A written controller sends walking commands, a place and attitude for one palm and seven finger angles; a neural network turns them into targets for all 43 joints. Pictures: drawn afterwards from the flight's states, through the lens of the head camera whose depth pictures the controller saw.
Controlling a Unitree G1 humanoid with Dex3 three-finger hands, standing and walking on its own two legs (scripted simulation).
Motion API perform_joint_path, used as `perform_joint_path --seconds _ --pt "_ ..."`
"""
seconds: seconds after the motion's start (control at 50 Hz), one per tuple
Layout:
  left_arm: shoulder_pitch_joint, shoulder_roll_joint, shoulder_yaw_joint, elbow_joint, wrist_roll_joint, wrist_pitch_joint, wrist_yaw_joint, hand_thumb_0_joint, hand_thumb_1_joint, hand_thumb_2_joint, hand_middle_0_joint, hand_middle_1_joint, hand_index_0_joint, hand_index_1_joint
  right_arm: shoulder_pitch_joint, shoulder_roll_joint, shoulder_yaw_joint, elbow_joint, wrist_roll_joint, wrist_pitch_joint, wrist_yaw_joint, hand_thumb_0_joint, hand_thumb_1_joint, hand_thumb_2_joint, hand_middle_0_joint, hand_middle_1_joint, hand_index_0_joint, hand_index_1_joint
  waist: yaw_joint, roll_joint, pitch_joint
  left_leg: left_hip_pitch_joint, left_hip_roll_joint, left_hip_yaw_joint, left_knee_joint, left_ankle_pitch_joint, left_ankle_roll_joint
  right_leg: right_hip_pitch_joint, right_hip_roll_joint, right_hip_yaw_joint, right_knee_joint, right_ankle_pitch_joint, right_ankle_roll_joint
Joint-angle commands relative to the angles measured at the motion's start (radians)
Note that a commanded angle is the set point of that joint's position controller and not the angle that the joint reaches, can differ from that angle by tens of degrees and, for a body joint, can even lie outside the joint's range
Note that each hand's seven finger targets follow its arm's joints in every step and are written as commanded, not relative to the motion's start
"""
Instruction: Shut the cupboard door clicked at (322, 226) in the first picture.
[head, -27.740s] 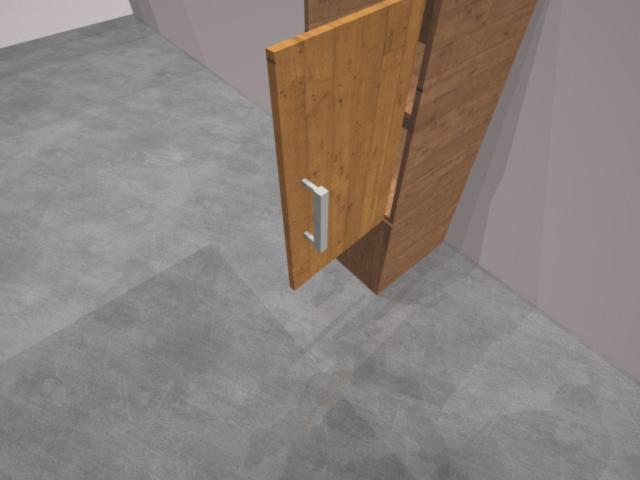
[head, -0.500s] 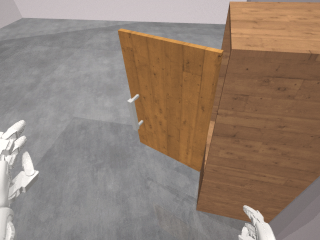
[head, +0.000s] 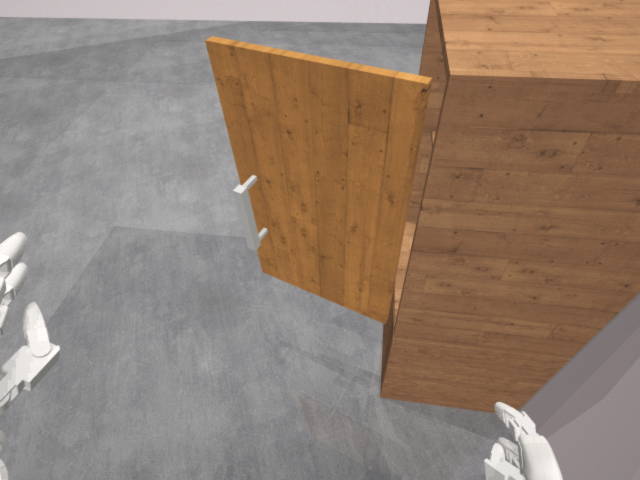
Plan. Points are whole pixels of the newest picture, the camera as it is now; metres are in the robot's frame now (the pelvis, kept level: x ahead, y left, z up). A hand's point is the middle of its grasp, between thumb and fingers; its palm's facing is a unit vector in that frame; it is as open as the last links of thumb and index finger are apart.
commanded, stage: step back with the hand held close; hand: left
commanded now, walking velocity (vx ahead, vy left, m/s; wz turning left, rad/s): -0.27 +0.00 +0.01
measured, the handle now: (253, 213) +0.63 +0.19 -0.09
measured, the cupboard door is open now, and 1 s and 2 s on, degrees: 71 71 71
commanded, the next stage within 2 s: stop stepping back and stand still in 1.58 s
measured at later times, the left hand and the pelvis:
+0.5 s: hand out of the picture +0.13 +0.29 +0.15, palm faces +0.50 -0.74 -0.45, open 7.4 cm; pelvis -0.06 +0.01 -0.02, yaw +1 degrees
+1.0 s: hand out of the picture +0.06 +0.28 +0.16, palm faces +0.54 -0.68 -0.49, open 7.4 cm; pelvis -0.12 -0.01 -0.03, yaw +5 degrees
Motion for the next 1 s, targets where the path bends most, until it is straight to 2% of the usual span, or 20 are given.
perform_joint_path --seconds 0.0,0.04,0.1,0.22,0.24,0.3,0.34,0.4,0.44,0.5,0.54,0.64,0.68,0.72,0.76,0.82,0.84,0.88,0.92,0.98 --pt "0.001 0.243 0.178 -0.252 -0.007 -0.058 0.036 0.0 0.9 0.9 -0.2 -0.3 -0.2 -0.3 -0.092 -0.101 -0.044 -0.196 0.007 -0.012 -0.028 0.0 -0.9 -0.9 0.2 0.3 0.2 0.3 -0.006 -0.026 -0.204 -0.048 0.098 -0.095 -0.048 0.469 -0.028 0.175 -0.076 0.084 0.09 0.444 -0.022" --pt "0.014 0.269 0.205 -0.276 -0.008 -0.05 0.035 0.0 0.9 0.9 -0.2 -0.3 -0.2 -0.3 -0.098 -0.107 -0.047 -0.208 0.006 -0.001 -0.031 0.0 -0.9 -0.9 0.2 0.3 0.2 0.3 0.0 -0.005 -0.229 -0.058 0.108 -0.099 -0.027 0.568 -0.037 0.186 -0.073 0.086 0.133 0.511 -0.02" --pt "0.044 0.245 0.192 -0.278 -0.01 -0.041 0.035 0.0 0.9 0.9 -0.2 -0.3 -0.2 -0.3 -0.079 -0.107 -0.048 -0.222 0.006 0.01 -0.03 0.0 -0.9 -0.9 0.2 0.3 0.2 0.3 -0.005 -0.009 -0.215 -0.101 0.13 -0.108 -0.029 0.547 -0.035 0.168 -0.065 0.093 0.169 0.444 -0.017" --pt "0.019 0.227 0.19 -0.261 0.001 -0.052 0.04 0.0 0.9 0.9 -0.2 -0.3 -0.2 -0.3 -0.077 -0.116 -0.044 -0.223 0.004 0.001 -0.034 0.0 -0.9 -0.9 0.2 0.3 0.2 0.3 -0.009 0.01 -0.108 -0.358 0.157 -0.152 -0.132 0.098 0.019 0.213 -0.028 0.097 0.217 0.269 0.005" --pt "-0.007 0.244 0.205 -0.275 0.01 -0.06 0.04 0.0 0.9 0.9 -0.2 -0.3 -0.2 -0.3 -0.085 -0.125 -0.046 -0.222 0.001 -0.003 -0.036 0.0 -0.9 -0.9 0.2 0.3 0.2 0.3 -0.004 0.038 -0.102 -0.409 0.164 -0.167 -0.157 0.036 0.028 0.245 -0.013 0.09 0.236 0.259 0.01" --pt "-0.044 0.216 0.182 -0.276 0.017 -0.07 0.039 0.0 0.9 0.9 -0.2 -0.3 -0.2 -0.3 -0.076 -0.119 -0.041 -0.221 0.002 -0.017 -0.035 0.0 -0.9 -0.9 0.2 0.3 0.2 0.3 -0.011 0.027 -0.069 -0.506 0.177 -0.176 -0.182 -0.134 0.046 0.272 -0.002 0.085 0.279 0.216 0.015" --pt "-0.067 0.24 0.209 -0.282 0.03 -0.083 0.041 0.0 0.9 0.9 -0.2 -0.3 -0.2 -0.3 -0.08 -0.127 -0.044 -0.221 0.001 -0.028 -0.036 0.0 -0.9 -0.9 0.2 0.3 0.2 0.3 -0.008 0.039 -0.063 -0.581 0.182 -0.188 -0.2 -0.276 0.061 0.31 0.01 0.094 0.298 0.197 0.019" --pt "-0.081 0.209 0.186 -0.291 0.037 -0.099 0.04 0.0 0.9 0.9 -0.2 -0.3 -0.2 -0.3 -0.066 -0.12 -0.04 -0.218 0.002 -0.044 -0.031 0.0 -0.9 -0.9 0.2 0.3 0.2 0.3 -0.018 0.033 -0.051 -0.627 0.172 -0.187 -0.186 -0.361 0.065 0.315 0.013 0.105 0.319 0.195 0.017" --pt "-0.114 0.229 0.202 -0.303 0.043 -0.109 0.04 0.0 0.9 0.9 -0.2 -0.3 -0.2 -0.3 -0.066 -0.129 -0.041 -0.215 -0.002 -0.054 -0.031 0.0 -0.9 -0.9 0.2 0.3 0.2 0.3 -0.019 0.038 -0.04 -0.655 0.166 -0.196 -0.18 -0.407 0.068 0.312 0.018 0.122 0.324 0.189 0.015" --pt "-0.128 0.207 0.186 -0.313 0.045 -0.12 0.038 0.0 0.9 0.9 -0.2 -0.3 -0.2 -0.3 -0.055 -0.12 -0.038 -0.206 -0.003 -0.071 -0.025 0.0 -0.9 -0.9 0.2 0.3 0.2 0.3 -0.021 0.034 -0.05 -0.656 0.159 -0.188 -0.152 -0.407 0.067 0.303 0.017 0.131 0.339 0.189 0.011" --pt "-0.135 0.228 0.204 -0.312 0.047 -0.126 0.039 0.0 0.9 0.9 -0.2 -0.3 -0.2 -0.3 -0.051 -0.121 -0.042 -0.2 -0.004 -0.078 -0.025 0.0 -0.9 -0.9 0.2 0.3 0.2 0.3 -0.019 -0.011 -0.057 -0.644 0.133 -0.171 -0.103 -0.425 0.06 0.276 -0.005 0.177 0.294 0.156 0.0" --pt "-0.086 0.252 0.221 -0.296 0.039 -0.14 0.05 0.0 0.9 0.9 -0.2 -0.3 -0.2 -0.3 -0.046 -0.104 -0.045 -0.178 -0.011 -0.081 -0.01 0.0 -0.9 -0.9 0.2 0.3 0.2 0.3 -0.025 -0.122 -0.052 -0.479 0.05 -0.125 0.076 -0.321 0.01 0.035 -0.125 0.348 0.067 -0.022 -0.066" --pt "-0.061 0.243 0.205 -0.315 0.033 -0.146 0.053 0.0 0.9 0.9 -0.2 -0.3 -0.2 -0.3 -0.051 -0.09 -0.038 -0.174 -0.011 -0.077 -0.003 0.0 -0.9 -0.9 0.2 0.3 0.2 0.3 -0.028 -0.129 -0.076 -0.406 0.047 -0.125 0.08 -0.248 0.001 -0.019 -0.139 0.331 0.04 -0.042 -0.072" --pt "-0.019 0.252 0.225 -0.307 0.031 -0.153 0.059 0.0 0.9 0.9 -0.2 -0.3 -0.2 -0.3 -0.055 -0.095 -0.043 -0.176 -0.005 -0.074 -0.003 0.0 -0.9 -0.9 0.2 0.3 0.2 0.3 -0.027 -0.104 -0.104 -0.421 0.061 -0.135 0.037 -0.276 0.014 0.015 -0.106 0.287 0.059 -0.059 -0.052" --pt "-0.004 0.249 0.234 -0.318 0.035 -0.16 0.063 0.0 0.9 0.9 -0.2 -0.3 -0.2 -0.3 -0.054 -0.105 -0.043 -0.184 -0.001 -0.077 -0.009 0.0 -0.9 -0.9 0.2 0.3 0.2 0.3 -0.028 -0.019 -0.111 -0.517 0.104 -0.177 -0.06 -0.344 0.038 0.107 -0.047 0.22 0.157 -0.019 -0.025" --pt "-0.016 0.235 0.254 -0.323 0.045 -0.162 0.063 0.0 0.9 0.9 -0.2 -0.3 -0.2 -0.3 -0.067 -0.122 -0.053 -0.192 0.001 -0.093 -0.02 0.0 -0.9 -0.9 0.2 0.3 0.2 0.3 -0.015 0.13 -0.12 -0.753 0.236 -0.276 -0.223 -0.499 0.097 0.325 0.062 0.109 0.437 0.107 0.019" --pt "-0.025 0.26 0.276 -0.317 0.048 -0.163 0.06 0.0 0.9 0.9 -0.2 -0.3 -0.2 -0.3 -0.085 -0.125 -0.059 -0.197 0.0 -0.103 -0.025 0.0 -0.9 -0.9 0.2 0.3 0.2 0.3 -0.01 0.132 -0.116 -0.786 0.266 -0.309 -0.24 -0.503 0.109 0.359 0.085 0.105 0.468 0.108 0.029" --pt "-0.032 0.244 0.268 -0.305 0.052 -0.163 0.048 0.0 0.9 0.9 -0.2 -0.3 -0.2 -0.3 -0.077 -0.129 -0.068 -0.189 0.001 -0.115 -0.024 0.0 -0.9 -0.9 0.2 0.3 0.2 0.3 -0.011 0.086 -0.086 -0.782 0.291 -0.286 -0.225 -0.535 0.109 0.332 0.1 0.12 0.482 0.008 0.027" --pt "-0.023 0.227 0.251 -0.307 0.038 -0.168 0.041 0.0 0.9 0.9 -0.2 -0.3 -0.2 -0.3 -0.058 -0.113 -0.063 -0.174 -0.003 -0.127 -0.022 0.0 -0.9 -0.9 0.2 0.3 0.2 0.3 -0.017 0.043 -0.066 -0.669 0.249 -0.243 -0.144 -0.393 0.087 0.236 0.075 0.152 0.384 0.098 0.005" --pt "-0.046 0.223 0.207 -0.335 0.028 -0.178 0.041 0.0 0.9 0.9 -0.2 -0.3 -0.2 -0.3 -0.053 -0.091 -0.055 -0.143 -0.009 -0.143 -0.016 0.0 -0.9 -0.9 0.2 0.3 0.2 0.3 -0.035 -0.044 -0.108 -0.409 0.122 -0.115 0.022 -0.202 0.01 0.016 -0.046 0.321 0.177 0.241 -0.045"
